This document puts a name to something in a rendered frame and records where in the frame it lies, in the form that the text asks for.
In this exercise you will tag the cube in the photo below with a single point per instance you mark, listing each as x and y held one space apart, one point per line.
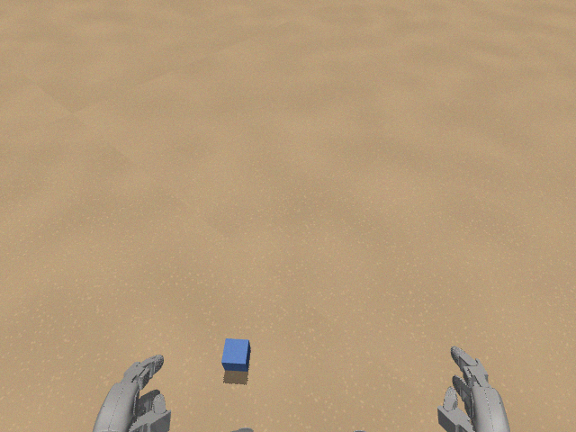
236 355

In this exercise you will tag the left robot hand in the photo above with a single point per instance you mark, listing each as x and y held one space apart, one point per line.
123 409

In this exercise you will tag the right robot hand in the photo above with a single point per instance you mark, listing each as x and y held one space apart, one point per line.
483 404

